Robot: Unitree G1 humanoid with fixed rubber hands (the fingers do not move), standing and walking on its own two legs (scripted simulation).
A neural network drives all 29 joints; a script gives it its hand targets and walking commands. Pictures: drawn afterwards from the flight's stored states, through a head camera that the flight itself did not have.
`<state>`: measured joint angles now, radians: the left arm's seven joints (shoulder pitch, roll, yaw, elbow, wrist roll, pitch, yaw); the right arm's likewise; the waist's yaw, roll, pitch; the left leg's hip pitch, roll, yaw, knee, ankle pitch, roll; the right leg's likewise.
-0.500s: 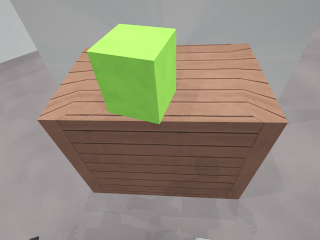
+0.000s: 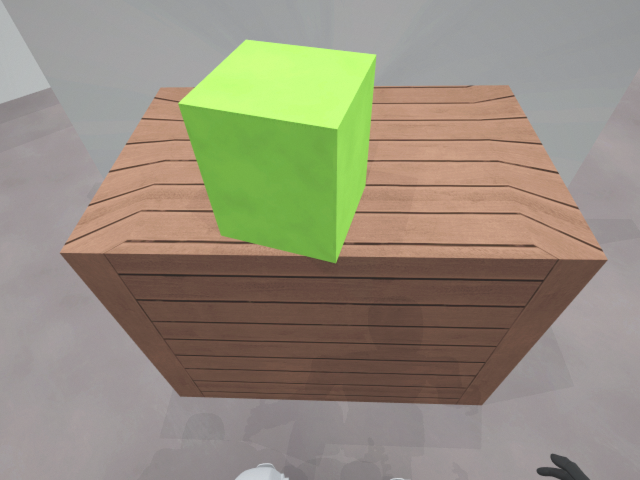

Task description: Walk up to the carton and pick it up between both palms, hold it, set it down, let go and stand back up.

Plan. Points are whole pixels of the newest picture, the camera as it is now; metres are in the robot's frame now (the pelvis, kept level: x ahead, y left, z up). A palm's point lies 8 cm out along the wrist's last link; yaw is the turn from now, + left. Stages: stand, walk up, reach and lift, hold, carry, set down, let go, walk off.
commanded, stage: walk up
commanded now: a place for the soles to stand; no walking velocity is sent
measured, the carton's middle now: (291, 153) +0.59 +0.07 +0.09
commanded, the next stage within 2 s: none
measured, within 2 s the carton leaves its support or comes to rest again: neither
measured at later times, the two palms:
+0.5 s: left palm out of the picture +0.12 +0.30 -0.08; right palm out of the picture +0.08 -0.32 -0.10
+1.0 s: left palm out of the picture +0.15 +0.42 -0.08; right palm out of the picture +0.04 -0.26 -0.09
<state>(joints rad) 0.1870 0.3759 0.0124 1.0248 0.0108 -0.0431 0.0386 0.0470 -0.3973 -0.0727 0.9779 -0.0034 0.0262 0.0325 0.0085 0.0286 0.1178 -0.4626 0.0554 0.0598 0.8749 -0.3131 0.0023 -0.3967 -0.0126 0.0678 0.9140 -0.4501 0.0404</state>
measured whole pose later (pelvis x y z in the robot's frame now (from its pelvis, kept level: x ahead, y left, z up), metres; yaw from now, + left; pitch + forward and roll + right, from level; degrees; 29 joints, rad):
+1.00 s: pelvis +0.06 +0.08 +0.01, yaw -6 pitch -5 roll +1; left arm 0.26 0.45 0.09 1.03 0.02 -0.04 0.05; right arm 0.30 -0.45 -0.15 0.93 -0.04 0.01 0.07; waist -0.07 0.00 0.07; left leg -0.33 0.01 0.11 0.84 -0.42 0.05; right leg -0.47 0.02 0.13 1.21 -0.50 -0.03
